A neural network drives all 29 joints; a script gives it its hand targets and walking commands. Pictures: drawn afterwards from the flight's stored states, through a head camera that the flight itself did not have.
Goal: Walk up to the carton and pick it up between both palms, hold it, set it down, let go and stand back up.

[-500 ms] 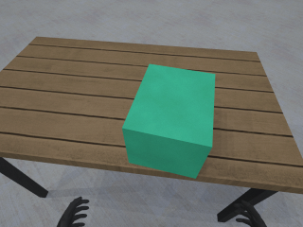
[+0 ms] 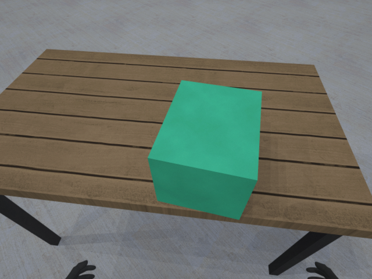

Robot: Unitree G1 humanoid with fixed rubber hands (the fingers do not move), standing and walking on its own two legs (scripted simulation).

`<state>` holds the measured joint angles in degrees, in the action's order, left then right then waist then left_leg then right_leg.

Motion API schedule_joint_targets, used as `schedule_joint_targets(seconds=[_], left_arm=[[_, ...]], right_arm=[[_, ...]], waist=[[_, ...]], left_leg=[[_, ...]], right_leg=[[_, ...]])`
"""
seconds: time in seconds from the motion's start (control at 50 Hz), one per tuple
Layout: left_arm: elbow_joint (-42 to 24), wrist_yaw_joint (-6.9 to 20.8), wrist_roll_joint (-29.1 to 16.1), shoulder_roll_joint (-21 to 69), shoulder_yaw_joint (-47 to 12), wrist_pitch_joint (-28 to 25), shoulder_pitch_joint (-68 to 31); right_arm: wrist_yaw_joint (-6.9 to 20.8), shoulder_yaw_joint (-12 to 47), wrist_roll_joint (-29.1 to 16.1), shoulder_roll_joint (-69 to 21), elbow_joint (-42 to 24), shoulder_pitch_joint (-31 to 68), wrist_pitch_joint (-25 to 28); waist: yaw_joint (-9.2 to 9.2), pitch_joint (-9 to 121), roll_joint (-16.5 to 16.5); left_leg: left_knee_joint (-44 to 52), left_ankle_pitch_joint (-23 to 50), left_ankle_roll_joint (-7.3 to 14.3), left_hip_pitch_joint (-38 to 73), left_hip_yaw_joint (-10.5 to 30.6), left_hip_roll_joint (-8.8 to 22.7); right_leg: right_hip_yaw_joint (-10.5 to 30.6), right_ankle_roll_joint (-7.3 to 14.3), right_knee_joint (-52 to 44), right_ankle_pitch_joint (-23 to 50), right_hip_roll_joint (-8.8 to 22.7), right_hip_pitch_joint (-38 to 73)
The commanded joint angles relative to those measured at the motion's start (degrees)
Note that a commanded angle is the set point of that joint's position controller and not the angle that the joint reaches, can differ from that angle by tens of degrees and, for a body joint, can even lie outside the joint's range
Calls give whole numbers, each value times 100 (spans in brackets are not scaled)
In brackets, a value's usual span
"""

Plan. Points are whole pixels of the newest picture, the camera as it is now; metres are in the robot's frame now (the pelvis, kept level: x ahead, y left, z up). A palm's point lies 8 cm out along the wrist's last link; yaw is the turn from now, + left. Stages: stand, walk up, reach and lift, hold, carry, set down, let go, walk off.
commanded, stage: stand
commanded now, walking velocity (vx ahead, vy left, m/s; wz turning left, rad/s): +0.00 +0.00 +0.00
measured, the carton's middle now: (209, 146) +0.42 -0.04 +0.03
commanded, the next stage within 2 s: none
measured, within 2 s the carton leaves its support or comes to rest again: neither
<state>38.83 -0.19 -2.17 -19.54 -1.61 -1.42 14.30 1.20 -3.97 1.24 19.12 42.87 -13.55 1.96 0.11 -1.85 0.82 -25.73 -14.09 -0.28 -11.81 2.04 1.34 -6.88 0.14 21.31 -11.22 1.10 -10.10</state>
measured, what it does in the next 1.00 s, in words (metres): stands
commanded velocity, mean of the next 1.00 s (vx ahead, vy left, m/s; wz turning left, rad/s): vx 0.00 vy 0.00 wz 0.00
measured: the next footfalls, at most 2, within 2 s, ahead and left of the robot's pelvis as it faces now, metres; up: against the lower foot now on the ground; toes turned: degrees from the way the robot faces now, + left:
none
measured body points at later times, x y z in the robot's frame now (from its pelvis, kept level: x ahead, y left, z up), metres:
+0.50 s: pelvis +0.00 +0.00 +0.00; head +0.00 +0.00 +0.45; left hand +0.12 +0.28 -0.10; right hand +0.12 -0.30 -0.10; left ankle +0.00 +0.12 -0.74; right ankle +0.00 -0.12 -0.74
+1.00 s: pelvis -0.02 +0.00 +0.00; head -0.02 +0.00 +0.45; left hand +0.09 +0.28 -0.11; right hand +0.08 -0.30 -0.10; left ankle +0.00 +0.12 -0.74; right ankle +0.00 -0.12 -0.74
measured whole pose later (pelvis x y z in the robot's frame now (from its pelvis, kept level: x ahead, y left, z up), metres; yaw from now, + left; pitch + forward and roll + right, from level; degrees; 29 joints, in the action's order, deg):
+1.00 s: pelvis -0.02 +0.00 +0.00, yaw +0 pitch -1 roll -1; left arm 44.8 -0.2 -2.2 -19.9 -1.6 -1.8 14.3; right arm 1.2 -4.0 1.2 19.6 42.9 -16.2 1.8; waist 0.1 -0.2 1.1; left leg -25.7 -12.8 -0.3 -11.8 2.0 1.3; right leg -6.9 0.4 21.4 -10.0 1.1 -10.1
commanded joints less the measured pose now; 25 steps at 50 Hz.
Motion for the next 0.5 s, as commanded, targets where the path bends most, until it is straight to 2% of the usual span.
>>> schedule_joint_targets(seconds=[0.0, 0.02, 0.04, 0.06, 0.08, 0.1, 0.12, 0.14, 0.16, 0.18, 0.2, 0.22, 0.24, 0.26, 0.28, 0.3, 0.32, 0.34, 0.36, 0.38, 0.4, 0.42, 0.44, 0.46, 0.48], left_arm=[[-117, 45, 417, -1182, 559, -202, -155], [-102, 29, 451, -1142, 552, -190, -194], [-108, 49, 407, -1111, 531, -199, 6], [-56, 24, 370, -1237, 573, -216, 203], [-1, 39, 343, -1122, 565, -175, 60], [-95, 39, 415, -1040, 508, -195, -95], [8, 72, 418, -1141, 583, -206, 43], [18, 50, 392, -1193, 531, -210, 50], [-14, 84, 395, -1228, 595, -226, -55], [11, 86, 385, -1088, 543, -225, -49], [36, 40, 378, -1167, 540, -234, 56], [67, 43, 432, -990, 476, -193, -71], [2, 37, 377, -977, 497, -186, 1], [57, 38, 390, -1068, 499, -182, -5], [36, 22, 361, -987, 477, -216, 8], [180, 50, 361, -1192, 505, -171, 112], [96, 24, 400, -1199, 545, -219, 47], [95, 9, 420, -1112, 497, -233, -77], [57, 49, 398, -1017, 471, -225, -200], [121, 39, 427, -1206, 535, -211, -227], [139, 59, 339, -1071, 538, -224, -119], [123, 48, 420, -1103, 493, -236, -113], [26, 31, 398, -1059, 464, -236, -73], [152, 44, 421, -1171, 561, -238, -60], [162, 29, 385, -1023, 457, -216, -115]], right_arm=[[-5, -154, 44, 1152, -379, 142, 114], [-39, -108, 70, 937, -396, 119, 113], [-1, -149, 41, 1025, -340, 96, 100], [-17, -85, -13, 974, -314, -12, 92], [-50, -155, 0, 1209, -223, 10, 99], [-42, -154, 3, 1124, -190, -6, 105], [-39, -186, 54, 1153, -264, 154, 107], [5, -118, 42, 986, -358, 148, 116], [-5, -96, 48, 934, -326, 240, 102], [-19, -196, 19, 1140, -271, 195, 117], [-19, -167, 8, 1133, -230, 166, 141], [-18, -143, 40, 1013, -177, 18, 111], [-72, -171, -31, 1195, -234, 113, 132], [-84, -212, 12, 1291, -211, 58, 114], [-42, -221, 15, 1202, -231, 192, 96], [-18, -156, -21, 999, -305, 221, 90], [-49, -163, -5, 1034, -317, 67, 92], [-45, -168, 11, 1082, -159, 26, 93], [-76, -178, -16, 1108, -219, 78, 148], [-69, -153, 11, 1058, -97, 79, 91], [-24, -169, -2, 1210, -149, 137, 98], [-37, -155, -10, 1111, -167, 73, 97], [-43, -144, -1, 1025, -237, 162, 118], [-47, -144, 37, 991, -178, 133, 104], [-60, -149, -4, 1150, -156, -56, 131]], waist=[[-47, 919, 289], [24, 942, 234], [-26, 934, 103], [-55, 998, 233], [-88, 856, 19], [-4, 824, 441], [-97, 805, 590], [-70, 780, 197], [-77, 1028, 51], [-91, 916, 473], [-77, 1110, 205], [-5, 1001, 120], [-71, 937, 177], [-62, 1025, 73], [-65, 1129, 94], [-24, 1223, 376], [9, 1080, 241], [-18, 774, 325], [24, 993, 370], [36, 970, -107], [-110, 997, 225], [40, 1009, 288], [-83, 880, 195], [-17, 860, 284], [46, 809, 419]], left_leg=[[360, 1327, 267, 161, 298, 500], [341, 1362, 229, 395, 224, 504], [344, 1570, 269, 486, 314, 542], [262, 1493, 216, 432, 252, 528], [312, 1289, 267, 337, 306, 535], [320, 1281, 203, 322, 231, 466], [342, 1152, 208, 94, 222, 483], [381, 1052, 225, 233, 244, 519], [373, 1100, 175, 323, 262, 543], [322, 1394, 203, 254, 259, 537], [315, 1465, 220, 373, 269, 534], [290, 1593, 205, 524, 223, 528], [219, 1703, 240, 486, 252, 557], [137, 1941, 224, 550, 301, 557], [196, 1942, 221, 558, 325, 590], [235, 1787, 204, 663, 222, 569], [253, 1980, 201, 588, 256, 542], [237, 1632, 221, 509, 227, 591], [263, 1489, 213, 489, 227, 550], [410, 1518, 249, 387, 335, 632], [342, 1646, 261, 389, 264, 574], [255, 1644, 263, 506, 267, 550], [391, 1567, 195, 496, 263, 531], [323, 1498, 255, 448, 205, 625], [374, 1377, 183, 446, 266, 550]], right_leg=[[696, 225, 194, 905, 648, 688], [675, 157, 145, 901, 659, 587], [575, 197, 247, 1049, 619, 570], [563, 174, 174, 1048, 620, 686], [674, 199, 75, 805, 632, 613], [703, 200, 99, 948, 650, 628], [640, 240, 121, 949, 644, 735], [730, 219, 85, 814, 677, 595], [681, 234, 160, 842, 677, 676], [691, 202, 83, 1136, 721, 643], [665, 198, 172, 1101, 701, 743], [577, 204, 97, 1186, 703, 611], [636, 248, 110, 1415, 642, 582], [550, 200, 143, 1625, 703, 644], [539, 224, 211, 1574, 718, 703], [630, 199, 189, 1287, 729, 694], [597, 230, 191, 1377, 687, 668], [687, 221, 40, 1286, 720, 480], [678, 198, 12, 1278, 748, 605], [579, 197, 165, 1333, 728, 693], [601, 244, 127, 1333, 728, 731], [595, 168, 87, 1505, 717, 616], [583, 213, 80, 1268, 689, 485], [629, 202, 71, 1102, 717, 521], [672, 200, -10, 1121, 714, 414]])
